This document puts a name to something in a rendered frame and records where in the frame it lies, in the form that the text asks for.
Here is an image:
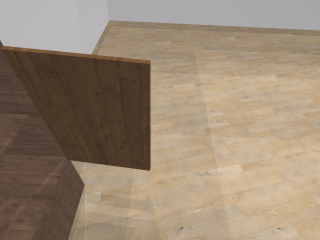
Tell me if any cupboard door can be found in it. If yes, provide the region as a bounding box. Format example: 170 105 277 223
1 46 151 171

